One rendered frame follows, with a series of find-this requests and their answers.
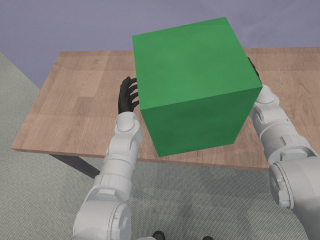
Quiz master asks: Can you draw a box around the robot right forearm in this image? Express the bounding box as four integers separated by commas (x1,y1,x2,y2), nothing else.
248,84,320,165

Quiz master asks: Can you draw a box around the left robot upper arm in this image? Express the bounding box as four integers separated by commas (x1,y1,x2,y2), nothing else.
62,199,132,240

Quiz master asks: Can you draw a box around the right robot upper arm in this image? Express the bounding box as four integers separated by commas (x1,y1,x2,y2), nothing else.
268,156,320,240

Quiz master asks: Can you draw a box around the table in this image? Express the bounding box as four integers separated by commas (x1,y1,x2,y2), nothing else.
10,47,320,179

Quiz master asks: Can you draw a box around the robot left hand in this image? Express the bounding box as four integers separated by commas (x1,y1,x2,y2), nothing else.
118,76,139,114

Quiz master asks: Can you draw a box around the carton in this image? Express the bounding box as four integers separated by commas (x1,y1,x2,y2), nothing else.
132,17,263,157

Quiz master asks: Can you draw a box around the robot left forearm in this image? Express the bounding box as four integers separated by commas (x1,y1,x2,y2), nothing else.
73,111,144,237

